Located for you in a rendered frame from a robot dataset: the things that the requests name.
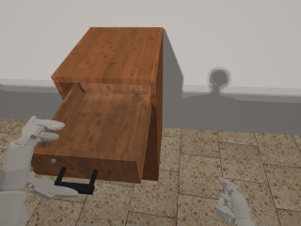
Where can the handle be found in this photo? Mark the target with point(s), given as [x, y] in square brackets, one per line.
[87, 189]

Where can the cabinet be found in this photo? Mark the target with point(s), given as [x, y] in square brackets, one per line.
[121, 56]

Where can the right robot hand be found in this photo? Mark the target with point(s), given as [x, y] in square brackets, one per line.
[236, 206]

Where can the robot left forearm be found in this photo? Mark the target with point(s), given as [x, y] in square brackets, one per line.
[13, 212]

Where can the drawer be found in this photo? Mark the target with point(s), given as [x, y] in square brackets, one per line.
[106, 129]

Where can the left robot hand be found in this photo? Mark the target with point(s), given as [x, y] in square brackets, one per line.
[15, 174]

